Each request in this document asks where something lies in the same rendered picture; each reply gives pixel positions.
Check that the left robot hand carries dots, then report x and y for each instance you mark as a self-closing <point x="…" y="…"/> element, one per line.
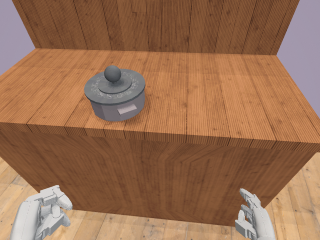
<point x="30" y="215"/>

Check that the lid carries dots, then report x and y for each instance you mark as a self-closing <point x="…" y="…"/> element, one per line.
<point x="103" y="92"/>

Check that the right robot hand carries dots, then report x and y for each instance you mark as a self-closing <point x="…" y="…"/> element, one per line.
<point x="259" y="223"/>

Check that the pot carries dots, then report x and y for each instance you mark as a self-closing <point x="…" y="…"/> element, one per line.
<point x="120" y="112"/>

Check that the knob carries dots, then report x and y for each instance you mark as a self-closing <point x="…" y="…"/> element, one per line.
<point x="112" y="73"/>

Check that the table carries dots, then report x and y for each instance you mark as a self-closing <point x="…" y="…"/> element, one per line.
<point x="221" y="112"/>

